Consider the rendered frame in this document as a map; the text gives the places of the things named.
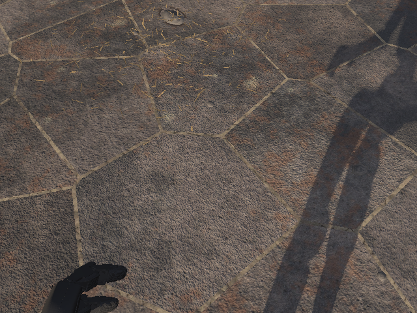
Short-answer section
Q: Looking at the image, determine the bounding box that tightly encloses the robot left hand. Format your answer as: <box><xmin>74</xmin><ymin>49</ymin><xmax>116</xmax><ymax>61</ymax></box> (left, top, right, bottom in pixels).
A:
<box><xmin>41</xmin><ymin>261</ymin><xmax>127</xmax><ymax>313</ymax></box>

